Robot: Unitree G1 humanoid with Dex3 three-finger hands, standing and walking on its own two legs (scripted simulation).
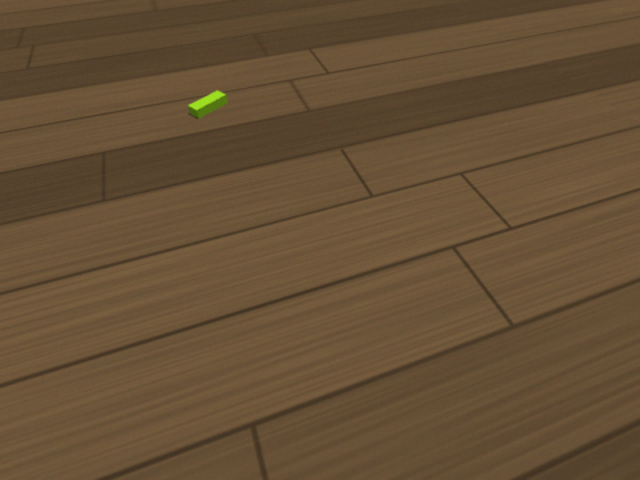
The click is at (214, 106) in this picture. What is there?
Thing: lying carton
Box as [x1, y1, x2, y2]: [188, 90, 227, 117]
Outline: 226,95 217,90 188,105 190,113 197,117 200,117 226,103
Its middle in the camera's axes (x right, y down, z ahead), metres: -0.67 -0.83 +2.31
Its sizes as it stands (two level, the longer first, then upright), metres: 0.225 0.081 0.054
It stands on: the floor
